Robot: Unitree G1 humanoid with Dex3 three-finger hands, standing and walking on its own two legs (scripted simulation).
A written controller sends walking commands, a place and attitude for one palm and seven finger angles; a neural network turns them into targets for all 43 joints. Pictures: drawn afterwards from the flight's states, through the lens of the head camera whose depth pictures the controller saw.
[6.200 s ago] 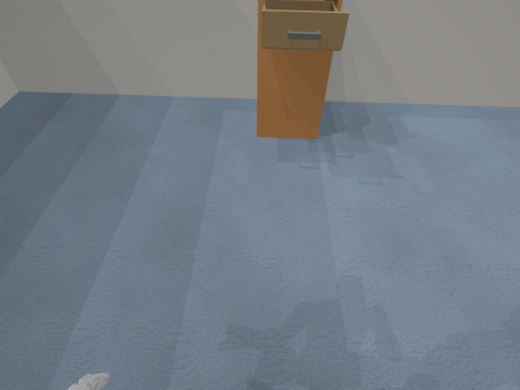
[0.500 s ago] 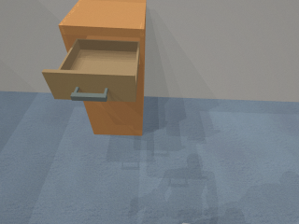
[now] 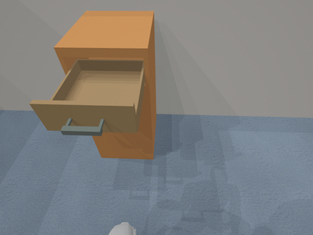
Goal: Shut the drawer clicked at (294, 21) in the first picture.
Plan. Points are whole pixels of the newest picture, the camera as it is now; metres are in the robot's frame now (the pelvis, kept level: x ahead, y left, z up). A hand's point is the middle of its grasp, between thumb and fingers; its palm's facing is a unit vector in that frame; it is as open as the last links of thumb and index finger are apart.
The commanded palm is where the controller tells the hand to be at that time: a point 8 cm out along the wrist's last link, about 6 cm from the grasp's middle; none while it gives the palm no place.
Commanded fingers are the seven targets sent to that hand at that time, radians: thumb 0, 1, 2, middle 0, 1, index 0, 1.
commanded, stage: take the last steps up to it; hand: left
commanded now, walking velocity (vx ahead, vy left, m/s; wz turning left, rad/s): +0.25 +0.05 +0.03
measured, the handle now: (84, 126) +0.45 +0.28 -0.01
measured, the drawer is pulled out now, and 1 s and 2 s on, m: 0.30 0.30 0.30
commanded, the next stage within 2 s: come to a stop and stand still in 0.30 s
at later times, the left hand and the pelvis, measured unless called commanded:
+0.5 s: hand (76, 228) +0.18 +0.27 -0.18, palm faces +0.05 -0.98 -0.19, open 7.3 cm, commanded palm none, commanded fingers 0.00 0.90 0.90 -0.20 -0.30 -0.20 -0.30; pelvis +0.14 +0.08 +0.00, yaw -1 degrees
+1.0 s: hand (83, 224) +0.19 +0.25 -0.17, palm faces +0.03 -0.97 -0.24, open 7.3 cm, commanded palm none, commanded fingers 0.00 0.90 0.90 -0.20 -0.30 -0.20 -0.30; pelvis +0.11 +0.06 -0.01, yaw -1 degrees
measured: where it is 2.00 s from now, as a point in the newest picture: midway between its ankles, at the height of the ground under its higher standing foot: outside the picture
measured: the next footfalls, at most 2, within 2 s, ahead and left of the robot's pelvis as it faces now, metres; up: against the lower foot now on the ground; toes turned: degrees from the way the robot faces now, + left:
left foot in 0.18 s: +0.18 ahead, +0.16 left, +0.00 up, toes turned +9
right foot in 0.68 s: +0.23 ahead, -0.06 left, +0.00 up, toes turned -8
